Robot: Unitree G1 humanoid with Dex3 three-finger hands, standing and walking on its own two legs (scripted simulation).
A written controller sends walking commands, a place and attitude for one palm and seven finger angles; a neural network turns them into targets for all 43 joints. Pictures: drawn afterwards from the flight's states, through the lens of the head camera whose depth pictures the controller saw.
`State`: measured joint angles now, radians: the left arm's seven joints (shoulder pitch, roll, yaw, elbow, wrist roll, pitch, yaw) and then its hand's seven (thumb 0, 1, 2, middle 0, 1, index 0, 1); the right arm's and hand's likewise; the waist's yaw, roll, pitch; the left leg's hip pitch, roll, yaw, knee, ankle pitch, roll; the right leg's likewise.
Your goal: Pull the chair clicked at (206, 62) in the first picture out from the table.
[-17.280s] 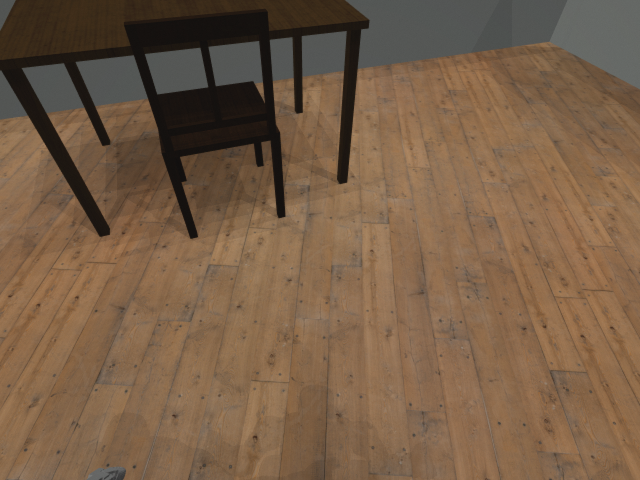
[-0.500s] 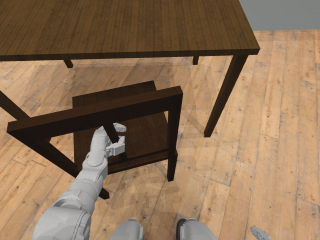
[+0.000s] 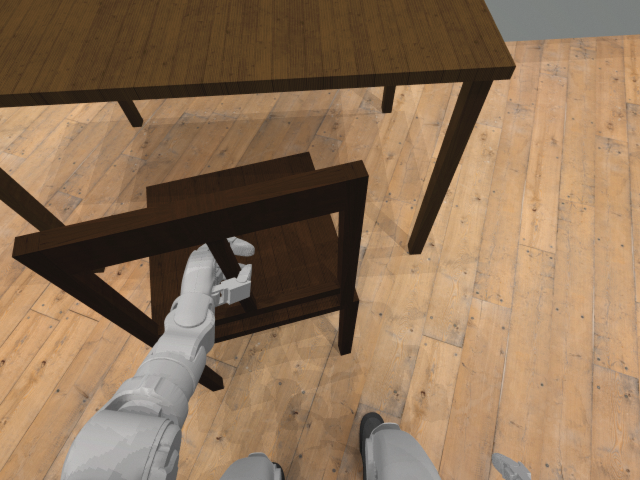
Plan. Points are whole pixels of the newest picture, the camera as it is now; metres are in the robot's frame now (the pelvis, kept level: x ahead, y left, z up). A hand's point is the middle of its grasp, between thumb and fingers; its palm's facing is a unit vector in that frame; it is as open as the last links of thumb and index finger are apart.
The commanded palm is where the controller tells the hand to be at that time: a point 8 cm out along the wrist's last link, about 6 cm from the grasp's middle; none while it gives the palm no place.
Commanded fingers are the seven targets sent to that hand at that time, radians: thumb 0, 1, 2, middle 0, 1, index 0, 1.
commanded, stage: step backward, pulling the chair out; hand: left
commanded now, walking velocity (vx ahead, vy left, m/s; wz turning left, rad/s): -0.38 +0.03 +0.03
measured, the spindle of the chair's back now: (235, 276) +0.40 +0.13 -0.09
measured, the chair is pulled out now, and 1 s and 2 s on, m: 0.24 0.25 0.26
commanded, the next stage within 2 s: none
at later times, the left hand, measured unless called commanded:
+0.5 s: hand (240, 290) +0.36 +0.11 -0.06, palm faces -0.05 -0.98 -0.20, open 5.3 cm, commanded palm +0.37 +0.16 -0.05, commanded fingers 0.00 0.90 0.90 -0.50 -1.45 -0.50 -1.45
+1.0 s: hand (239, 290) +0.36 +0.11 -0.06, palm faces -0.06 -0.98 -0.21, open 5.4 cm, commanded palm +0.38 +0.17 -0.05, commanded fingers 0.00 0.90 0.90 -0.50 -1.45 -0.50 -1.45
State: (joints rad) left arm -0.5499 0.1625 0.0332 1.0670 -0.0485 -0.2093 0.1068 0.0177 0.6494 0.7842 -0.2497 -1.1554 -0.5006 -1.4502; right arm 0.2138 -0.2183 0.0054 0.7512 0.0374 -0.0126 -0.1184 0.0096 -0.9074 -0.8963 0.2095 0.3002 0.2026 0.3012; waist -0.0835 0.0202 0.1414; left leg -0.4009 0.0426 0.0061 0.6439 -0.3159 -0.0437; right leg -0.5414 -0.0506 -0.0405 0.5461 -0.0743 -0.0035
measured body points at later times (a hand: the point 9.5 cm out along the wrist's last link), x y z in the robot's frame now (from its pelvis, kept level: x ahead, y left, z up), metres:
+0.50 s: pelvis +0.00 +0.01 +0.00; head +0.07 +0.00 +0.44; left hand +0.36 +0.17 -0.04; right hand +0.07 -0.26 -0.13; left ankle +0.01 +0.15 -0.72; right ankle +0.12 -0.12 -0.72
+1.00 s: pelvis +0.00 +0.00 +0.00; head +0.08 -0.01 +0.44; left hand +0.36 +0.17 -0.04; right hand +0.08 -0.26 -0.13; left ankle +0.01 +0.15 -0.72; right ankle +0.13 -0.12 -0.72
